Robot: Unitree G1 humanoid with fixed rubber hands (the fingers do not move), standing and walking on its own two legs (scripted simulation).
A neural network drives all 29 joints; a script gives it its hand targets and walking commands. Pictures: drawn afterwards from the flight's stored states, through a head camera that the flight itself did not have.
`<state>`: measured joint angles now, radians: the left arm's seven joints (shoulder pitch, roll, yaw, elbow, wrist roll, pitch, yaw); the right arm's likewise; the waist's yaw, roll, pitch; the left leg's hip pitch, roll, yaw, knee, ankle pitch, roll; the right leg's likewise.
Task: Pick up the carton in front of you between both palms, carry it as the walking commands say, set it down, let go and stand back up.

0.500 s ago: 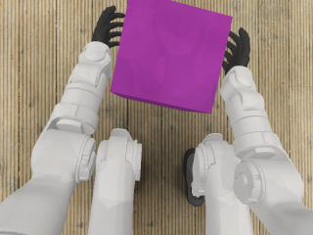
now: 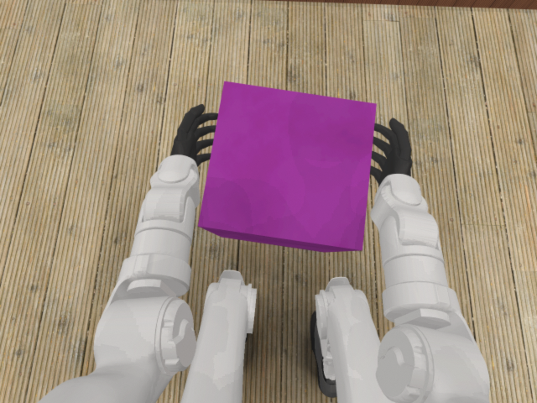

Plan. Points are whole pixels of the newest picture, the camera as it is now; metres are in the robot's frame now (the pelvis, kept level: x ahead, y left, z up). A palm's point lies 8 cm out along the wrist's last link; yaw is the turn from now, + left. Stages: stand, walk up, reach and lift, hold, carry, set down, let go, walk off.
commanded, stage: reach and lift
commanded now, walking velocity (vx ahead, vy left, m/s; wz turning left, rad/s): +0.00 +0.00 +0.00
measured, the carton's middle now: (283, 183) +0.46 +0.02 -0.14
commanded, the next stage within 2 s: none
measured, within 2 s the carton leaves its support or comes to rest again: neither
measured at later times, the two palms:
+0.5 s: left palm (145, 134) +0.42 +0.17 +0.10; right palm (468, 149) +0.42 -0.13 +0.11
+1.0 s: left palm (29, 65) +0.38 +0.16 +0.26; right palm out of the picture +0.39 -0.14 +0.26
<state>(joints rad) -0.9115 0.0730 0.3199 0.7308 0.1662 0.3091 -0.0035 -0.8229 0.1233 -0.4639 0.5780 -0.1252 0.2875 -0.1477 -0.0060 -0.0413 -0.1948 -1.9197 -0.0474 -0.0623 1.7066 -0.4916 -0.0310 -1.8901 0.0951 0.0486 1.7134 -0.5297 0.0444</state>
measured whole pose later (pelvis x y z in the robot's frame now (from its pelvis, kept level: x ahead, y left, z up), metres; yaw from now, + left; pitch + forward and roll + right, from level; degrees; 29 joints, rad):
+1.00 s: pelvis +0.09 +0.00 +0.25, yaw +2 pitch +4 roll +0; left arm -0.25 -0.15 0.26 0.41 0.23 0.49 0.04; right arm -0.28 0.16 -0.28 0.43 -0.22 0.47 -0.05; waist 0.00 -0.01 -0.11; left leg -0.39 -0.03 -0.07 0.57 -0.26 -0.01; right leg -0.36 0.03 0.08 0.59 -0.29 0.00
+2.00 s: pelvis +0.09 +0.00 +0.27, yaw +2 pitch -5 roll +0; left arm -0.25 -0.15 0.22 0.28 0.28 0.69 0.00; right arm -0.28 0.16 -0.24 0.32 -0.29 0.67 0.00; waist 0.00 -0.01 0.00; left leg -0.09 -0.02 -0.07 0.36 -0.18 -0.01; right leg -0.07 0.03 0.09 0.37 -0.21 0.00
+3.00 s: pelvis +0.09 +0.00 +0.27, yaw +1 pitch -8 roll +0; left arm -0.27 -0.15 0.21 0.25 0.29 0.77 0.00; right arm -0.30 0.16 -0.25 0.27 -0.30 0.75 0.00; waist 0.00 -0.01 0.01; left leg -0.04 -0.02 -0.07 0.34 -0.17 -0.01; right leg -0.02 0.03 0.09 0.35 -0.20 0.00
